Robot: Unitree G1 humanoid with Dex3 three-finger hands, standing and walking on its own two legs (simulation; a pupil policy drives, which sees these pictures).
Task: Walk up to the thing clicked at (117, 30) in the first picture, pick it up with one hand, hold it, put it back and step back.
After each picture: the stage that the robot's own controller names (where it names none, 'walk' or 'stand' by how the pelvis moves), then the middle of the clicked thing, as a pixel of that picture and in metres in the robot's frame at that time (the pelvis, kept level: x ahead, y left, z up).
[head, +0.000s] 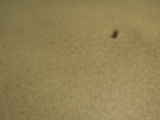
stand; (115, 33) +1.65 -0.56 -0.72
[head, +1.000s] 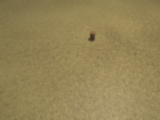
walk; (92, 36) +1.61 -0.11 -0.70
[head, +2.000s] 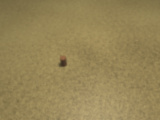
walk; (63, 61) +1.11 +0.17 -0.72
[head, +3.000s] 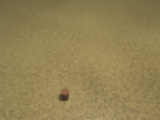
walk; (65, 95) +0.70 +0.10 -0.70
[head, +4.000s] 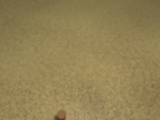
walk; (61, 116) +0.47 +0.07 -0.70
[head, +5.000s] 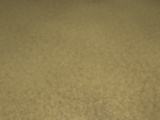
stand; out of the picture +0.40 +0.07 -0.71
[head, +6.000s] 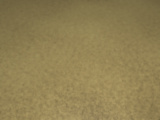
stand; out of the picture +0.40 +0.11 -0.71
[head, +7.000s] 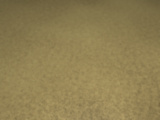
stand; out of the picture +0.38 +0.12 -0.73
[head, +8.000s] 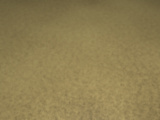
stand; out of the picture +0.38 +0.13 -0.73
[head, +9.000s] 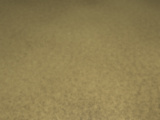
stand; out of the picture +0.37 +0.13 -0.73
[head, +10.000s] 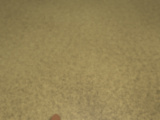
go down; out of the picture +0.39 +0.12 -0.70
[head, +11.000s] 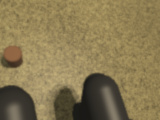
go down; (14, 57) +0.46 +0.17 -0.28
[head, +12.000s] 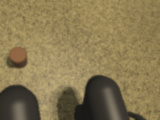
close in; (19, 58) +0.46 +0.16 -0.29
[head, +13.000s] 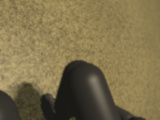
close in; out of the picture +0.46 +0.21 -0.23
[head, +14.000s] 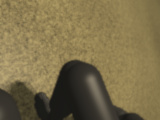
lift; out of the picture +0.44 +0.21 -0.24
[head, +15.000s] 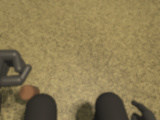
hold; (30, 92) +0.35 +0.21 -0.33
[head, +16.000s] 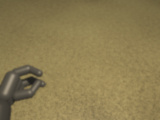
go down; out of the picture +0.35 +0.09 -0.70
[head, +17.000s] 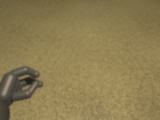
go down; out of the picture +0.35 +0.12 -0.71
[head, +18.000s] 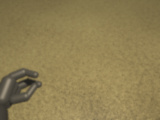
crouch; out of the picture +0.36 +0.12 -0.69
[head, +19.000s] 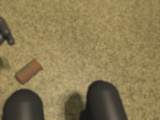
crouch; (29, 71) +0.45 +0.14 -0.35
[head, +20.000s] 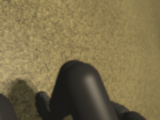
lower; out of the picture +0.43 +0.22 -0.27
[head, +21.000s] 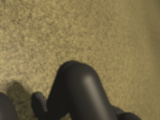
lower; out of the picture +0.43 +0.23 -0.27
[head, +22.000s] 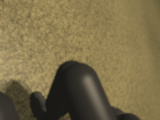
lower; out of the picture +0.43 +0.23 -0.28
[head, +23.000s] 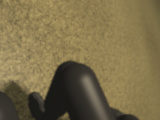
lower; out of the picture +0.43 +0.23 -0.28
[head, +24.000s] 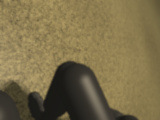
lower; out of the picture +0.44 +0.24 -0.29
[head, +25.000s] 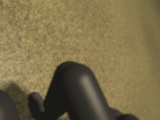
open; out of the picture +0.44 +0.24 -0.28
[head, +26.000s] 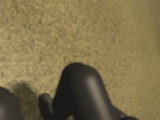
stand; out of the picture +0.45 +0.24 -0.27
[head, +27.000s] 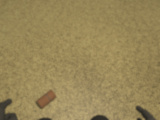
stand; (46, 98) +0.43 +0.14 -0.56
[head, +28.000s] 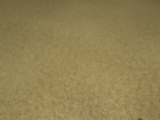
stand; out of the picture +0.38 +0.11 -0.68
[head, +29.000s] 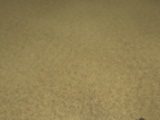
stand; out of the picture +0.38 +0.12 -0.68
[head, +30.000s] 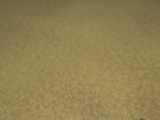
stand; out of the picture +0.38 +0.12 -0.68
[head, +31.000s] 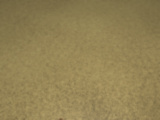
stand; out of the picture +0.40 +0.13 -0.69
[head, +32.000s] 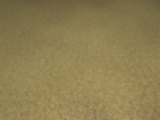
walk; out of the picture +0.42 +0.14 -0.75
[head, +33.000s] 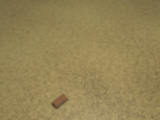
walk; (60, 100) +0.57 +0.15 -0.73
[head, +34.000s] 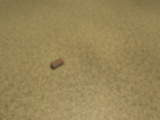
walk; (57, 63) +0.95 +0.15 -0.73
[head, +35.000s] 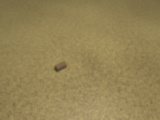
stand; (60, 66) +1.07 +0.16 -0.74
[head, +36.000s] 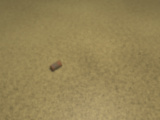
stand; (55, 65) +1.07 +0.21 -0.75
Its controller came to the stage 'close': yes
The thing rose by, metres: 0.23
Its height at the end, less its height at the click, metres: -0.02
